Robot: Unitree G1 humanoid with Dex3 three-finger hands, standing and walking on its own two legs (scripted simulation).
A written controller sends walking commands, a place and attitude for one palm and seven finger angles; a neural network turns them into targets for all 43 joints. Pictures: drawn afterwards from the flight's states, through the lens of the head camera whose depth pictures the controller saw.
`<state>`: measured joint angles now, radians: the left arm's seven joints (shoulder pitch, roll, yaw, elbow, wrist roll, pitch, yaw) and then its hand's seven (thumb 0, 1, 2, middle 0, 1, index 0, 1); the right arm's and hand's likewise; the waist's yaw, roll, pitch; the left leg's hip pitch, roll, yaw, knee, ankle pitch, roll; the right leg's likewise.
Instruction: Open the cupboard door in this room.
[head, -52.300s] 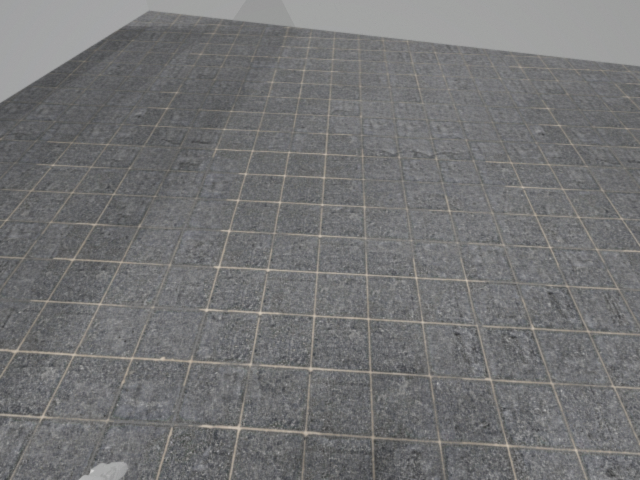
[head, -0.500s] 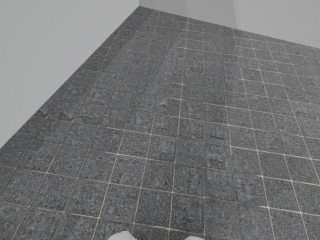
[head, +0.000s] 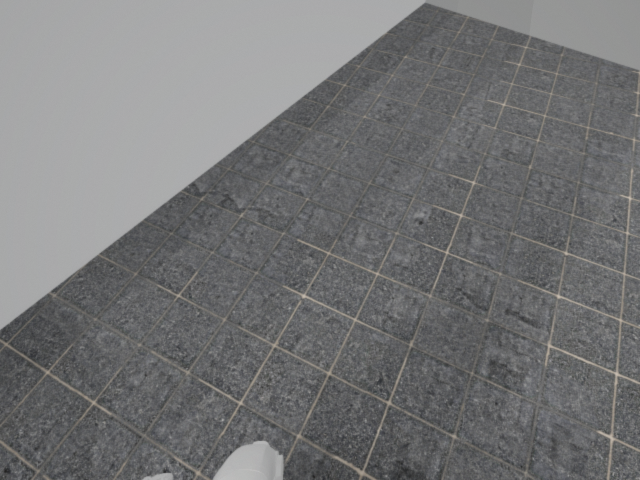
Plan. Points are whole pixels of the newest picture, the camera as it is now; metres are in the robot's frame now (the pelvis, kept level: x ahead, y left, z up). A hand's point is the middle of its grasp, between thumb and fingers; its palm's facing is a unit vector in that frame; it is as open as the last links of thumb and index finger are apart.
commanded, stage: turn to face it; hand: left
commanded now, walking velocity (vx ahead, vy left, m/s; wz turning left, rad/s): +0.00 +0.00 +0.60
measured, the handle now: out of the picture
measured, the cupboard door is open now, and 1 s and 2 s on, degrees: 47 47 47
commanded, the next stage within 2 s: none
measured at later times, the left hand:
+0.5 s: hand out of the picture +0.08 +0.21 -0.16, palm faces +0.30 -0.91 -0.30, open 7.4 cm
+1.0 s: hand out of the picture -0.03 +0.19 -0.18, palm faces +0.61 -0.75 -0.26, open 7.4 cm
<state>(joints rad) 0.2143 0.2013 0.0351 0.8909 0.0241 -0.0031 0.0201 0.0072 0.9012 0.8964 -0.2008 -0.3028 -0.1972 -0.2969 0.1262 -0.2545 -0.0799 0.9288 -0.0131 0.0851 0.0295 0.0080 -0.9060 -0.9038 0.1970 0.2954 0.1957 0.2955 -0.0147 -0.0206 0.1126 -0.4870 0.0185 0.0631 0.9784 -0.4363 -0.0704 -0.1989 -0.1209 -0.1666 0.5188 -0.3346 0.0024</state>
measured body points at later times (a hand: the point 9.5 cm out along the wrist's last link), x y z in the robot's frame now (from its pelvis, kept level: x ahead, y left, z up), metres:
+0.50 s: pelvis +0.03 -0.03 -0.02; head +0.08 -0.03 +0.43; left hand +0.06 +0.26 -0.14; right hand +0.19 -0.25 -0.16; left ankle +0.01 +0.12 -0.74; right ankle +0.08 -0.14 -0.74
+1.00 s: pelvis +0.04 -0.03 -0.01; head +0.08 +0.02 +0.44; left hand -0.06 +0.23 -0.16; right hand +0.28 -0.17 -0.14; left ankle -0.01 +0.07 -0.74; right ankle +0.10 -0.16 -0.68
